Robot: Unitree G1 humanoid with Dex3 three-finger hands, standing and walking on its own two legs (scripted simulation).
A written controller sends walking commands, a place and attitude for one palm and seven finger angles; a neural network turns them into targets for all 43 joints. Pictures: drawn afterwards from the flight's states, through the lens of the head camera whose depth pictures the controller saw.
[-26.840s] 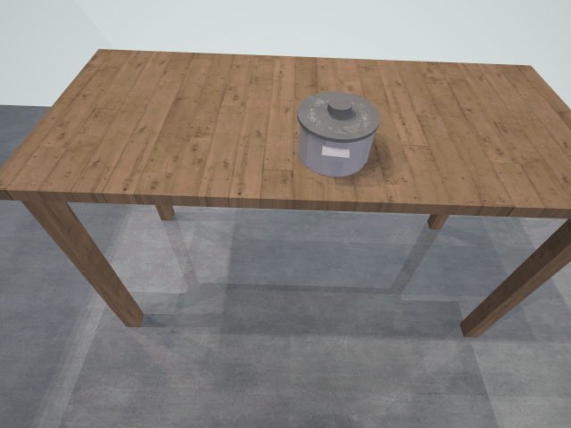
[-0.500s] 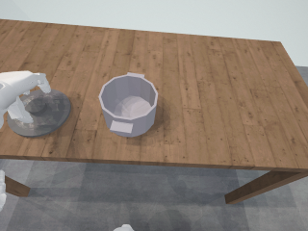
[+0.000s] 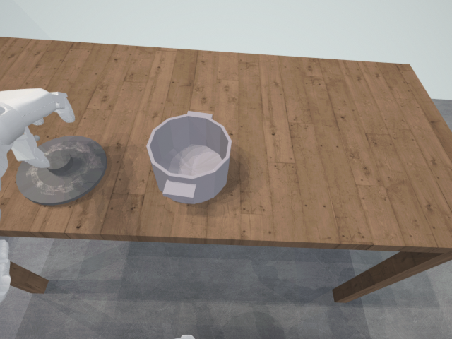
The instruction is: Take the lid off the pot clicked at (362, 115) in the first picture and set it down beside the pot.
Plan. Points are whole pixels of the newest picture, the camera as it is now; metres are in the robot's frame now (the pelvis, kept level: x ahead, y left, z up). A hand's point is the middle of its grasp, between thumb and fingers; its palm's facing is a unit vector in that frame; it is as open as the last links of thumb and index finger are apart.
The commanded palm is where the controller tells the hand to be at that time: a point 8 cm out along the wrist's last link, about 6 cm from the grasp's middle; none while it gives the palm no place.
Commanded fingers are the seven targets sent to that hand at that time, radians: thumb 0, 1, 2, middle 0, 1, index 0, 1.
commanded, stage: raise the empty hand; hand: left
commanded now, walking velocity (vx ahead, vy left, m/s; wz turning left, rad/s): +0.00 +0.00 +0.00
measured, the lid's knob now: (59, 161) +0.43 +0.33 +0.02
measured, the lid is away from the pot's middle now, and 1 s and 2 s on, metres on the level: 0.26 0.26 0.26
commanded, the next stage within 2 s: draw the hand back to the body in 0.90 s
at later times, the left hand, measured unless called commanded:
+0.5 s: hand (23, 112) +0.43 +0.33 +0.15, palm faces -0.34 -0.08 -0.94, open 11.0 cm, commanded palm +0.43 +0.32 +0.22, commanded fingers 0.00 -0.00 0.63 -0.34 -0.87 -0.34 -0.87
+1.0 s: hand (19, 89) +0.43 +0.32 +0.19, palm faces -0.32 -0.08 -0.94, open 11.0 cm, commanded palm +0.43 +0.32 +0.25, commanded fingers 0.00 -0.00 0.63 -0.34 -0.87 -0.34 -0.87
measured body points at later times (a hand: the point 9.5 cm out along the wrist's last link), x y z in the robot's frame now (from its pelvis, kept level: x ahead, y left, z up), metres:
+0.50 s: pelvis +0.00 -0.01 +0.01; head +0.06 +0.01 +0.45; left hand +0.44 +0.33 +0.20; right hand +0.10 -0.28 -0.11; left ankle +0.03 +0.07 -0.73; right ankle +0.01 -0.20 -0.73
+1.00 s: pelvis +0.01 -0.03 +0.01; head +0.07 -0.02 +0.45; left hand +0.45 +0.32 +0.24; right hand +0.11 -0.29 -0.11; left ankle +0.03 +0.07 -0.73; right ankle +0.01 -0.20 -0.73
